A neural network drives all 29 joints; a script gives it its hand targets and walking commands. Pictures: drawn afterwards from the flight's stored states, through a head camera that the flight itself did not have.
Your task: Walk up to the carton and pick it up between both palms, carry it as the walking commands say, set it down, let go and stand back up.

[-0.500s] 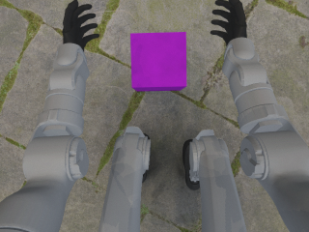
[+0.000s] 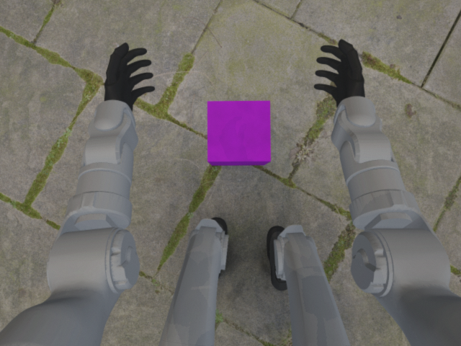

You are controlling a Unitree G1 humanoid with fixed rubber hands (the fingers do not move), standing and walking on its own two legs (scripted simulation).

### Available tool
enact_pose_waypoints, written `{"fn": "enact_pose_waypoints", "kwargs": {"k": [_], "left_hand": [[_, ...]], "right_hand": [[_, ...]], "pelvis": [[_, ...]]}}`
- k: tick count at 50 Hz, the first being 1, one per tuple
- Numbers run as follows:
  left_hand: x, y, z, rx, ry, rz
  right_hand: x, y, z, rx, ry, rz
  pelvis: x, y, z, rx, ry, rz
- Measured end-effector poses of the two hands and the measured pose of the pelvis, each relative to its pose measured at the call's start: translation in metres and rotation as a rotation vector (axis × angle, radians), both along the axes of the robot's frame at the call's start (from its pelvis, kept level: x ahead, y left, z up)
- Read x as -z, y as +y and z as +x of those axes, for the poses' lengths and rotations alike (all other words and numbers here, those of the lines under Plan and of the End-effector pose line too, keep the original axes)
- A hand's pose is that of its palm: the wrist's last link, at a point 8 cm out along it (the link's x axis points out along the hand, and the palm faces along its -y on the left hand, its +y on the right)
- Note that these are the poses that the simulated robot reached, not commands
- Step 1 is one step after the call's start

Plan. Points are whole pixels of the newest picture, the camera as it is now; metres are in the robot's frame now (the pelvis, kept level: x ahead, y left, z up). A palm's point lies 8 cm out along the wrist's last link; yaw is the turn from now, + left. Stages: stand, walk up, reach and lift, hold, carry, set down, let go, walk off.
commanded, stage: set down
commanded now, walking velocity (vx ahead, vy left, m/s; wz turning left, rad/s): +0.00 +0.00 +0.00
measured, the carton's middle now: (238, 136) +0.49 +0.04 -0.52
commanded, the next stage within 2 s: let go in 0.30 s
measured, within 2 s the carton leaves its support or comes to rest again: neither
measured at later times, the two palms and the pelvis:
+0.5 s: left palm (100, 104) +0.44 +0.23 -0.04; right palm (379, 102) +0.46 -0.14 -0.04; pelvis +0.03 +0.00 +0.09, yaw +1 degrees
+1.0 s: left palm (29, 241) +0.29 +0.22 +0.08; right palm out of the picture +0.31 -0.22 +0.08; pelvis +0.10 -0.01 +0.17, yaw +1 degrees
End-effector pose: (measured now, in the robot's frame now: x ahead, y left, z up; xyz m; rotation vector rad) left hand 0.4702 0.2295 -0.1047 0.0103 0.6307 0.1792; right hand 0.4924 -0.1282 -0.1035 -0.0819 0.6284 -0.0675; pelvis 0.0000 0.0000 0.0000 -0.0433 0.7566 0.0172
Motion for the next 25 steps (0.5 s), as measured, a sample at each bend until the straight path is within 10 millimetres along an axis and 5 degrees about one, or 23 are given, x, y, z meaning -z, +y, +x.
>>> {"fn": "enact_pose_waypoints", "kwargs": {"k": [12, 19, 25], "left_hand": [[-0.062, -0.001, -0.001, 0.004, 0.003, 0.006], [-0.064, -0.003, -0.007, 0.016, 0.034, 0.026], [-0.066, -0.002, -0.029, 0.065, 0.074, 0.085]], "right_hand": [[-0.059, 0.001, -0.002, -0.009, 0.009, -0.002], [-0.062, -0.003, -0.006, -0.02, 0.032, -0.027], [-0.063, -0.016, -0.03, -0.036, 0.061, -0.086]], "pelvis": [[-0.061, 0.003, 0.014, 0.003, -0.035, 0.011], [-0.075, 0.002, 0.022, 0.004, -0.031, 0.013], [-0.086, 0.001, 0.031, -0.003, -0.052, 0.015]]}}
